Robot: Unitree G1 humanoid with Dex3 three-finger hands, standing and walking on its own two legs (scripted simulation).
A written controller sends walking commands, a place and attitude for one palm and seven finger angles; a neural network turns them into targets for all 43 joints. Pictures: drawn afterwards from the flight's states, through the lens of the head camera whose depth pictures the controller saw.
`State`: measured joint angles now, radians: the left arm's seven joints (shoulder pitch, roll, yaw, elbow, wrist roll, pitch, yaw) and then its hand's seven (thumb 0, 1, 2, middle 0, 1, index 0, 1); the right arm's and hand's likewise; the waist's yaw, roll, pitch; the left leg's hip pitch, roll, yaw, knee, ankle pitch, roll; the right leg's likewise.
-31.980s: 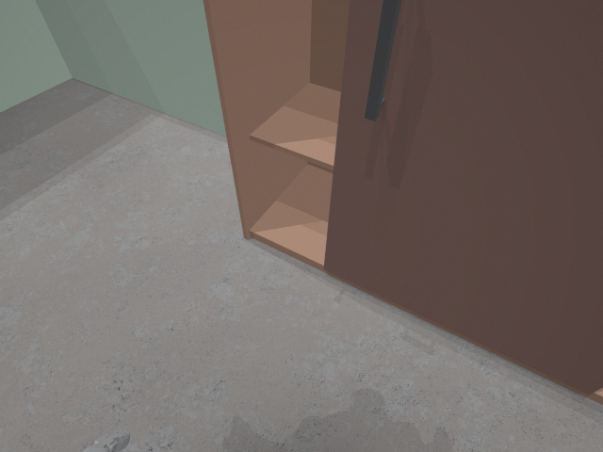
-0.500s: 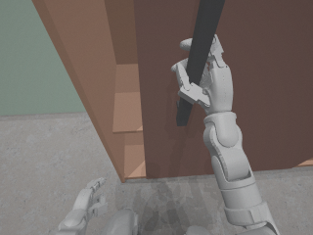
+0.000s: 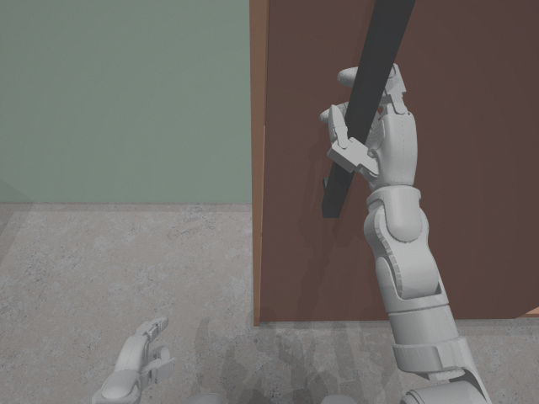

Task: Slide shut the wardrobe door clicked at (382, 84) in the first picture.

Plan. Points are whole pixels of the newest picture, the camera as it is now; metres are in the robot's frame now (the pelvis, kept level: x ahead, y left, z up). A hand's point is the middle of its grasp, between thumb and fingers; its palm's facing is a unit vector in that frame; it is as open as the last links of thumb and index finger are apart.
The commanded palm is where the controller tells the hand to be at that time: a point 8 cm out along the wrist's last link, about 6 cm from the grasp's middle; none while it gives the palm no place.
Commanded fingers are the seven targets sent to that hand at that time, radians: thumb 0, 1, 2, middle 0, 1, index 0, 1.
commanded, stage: step sideways, sliding the door along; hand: right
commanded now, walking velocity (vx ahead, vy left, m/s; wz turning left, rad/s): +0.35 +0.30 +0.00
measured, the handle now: (350, 121) +0.41 -0.09 +0.21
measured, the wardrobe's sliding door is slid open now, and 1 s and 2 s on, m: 0.00 0.00 0.00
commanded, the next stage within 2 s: stop walking and hold the door there in 0.22 s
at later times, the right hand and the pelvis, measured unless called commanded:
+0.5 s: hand (337, 139) +0.38 -0.07 +0.21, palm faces +0.28 +0.94 -0.17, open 6.3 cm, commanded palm +0.34 -0.10 +0.21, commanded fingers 0.00 -0.90 -0.90 0.45 1.40 0.45 1.40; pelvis +0.02 +0.12 +0.00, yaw +0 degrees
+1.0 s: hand (336, 138) +0.38 -0.07 +0.21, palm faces +0.30 +0.94 -0.16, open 6.3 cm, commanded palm +0.34 -0.10 +0.21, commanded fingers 0.00 -0.90 -0.90 0.45 1.40 0.45 1.40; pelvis +0.04 +0.13 +0.02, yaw +6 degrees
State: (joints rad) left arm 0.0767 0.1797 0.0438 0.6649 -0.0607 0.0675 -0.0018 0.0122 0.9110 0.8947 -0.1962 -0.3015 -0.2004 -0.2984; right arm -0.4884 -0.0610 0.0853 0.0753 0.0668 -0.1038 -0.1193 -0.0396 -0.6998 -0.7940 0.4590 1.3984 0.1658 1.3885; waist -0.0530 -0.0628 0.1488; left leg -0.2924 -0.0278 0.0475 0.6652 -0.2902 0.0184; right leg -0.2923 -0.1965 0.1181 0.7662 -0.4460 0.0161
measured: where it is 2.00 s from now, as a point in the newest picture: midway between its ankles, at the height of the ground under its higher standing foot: outside the picture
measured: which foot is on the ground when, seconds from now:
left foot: down 0.00-0.12, up 0.14-0.40, down 0.42-1.00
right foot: up 0.00-0.08, down 0.10-0.42, up 0.44-0.58, down 0.60-1.00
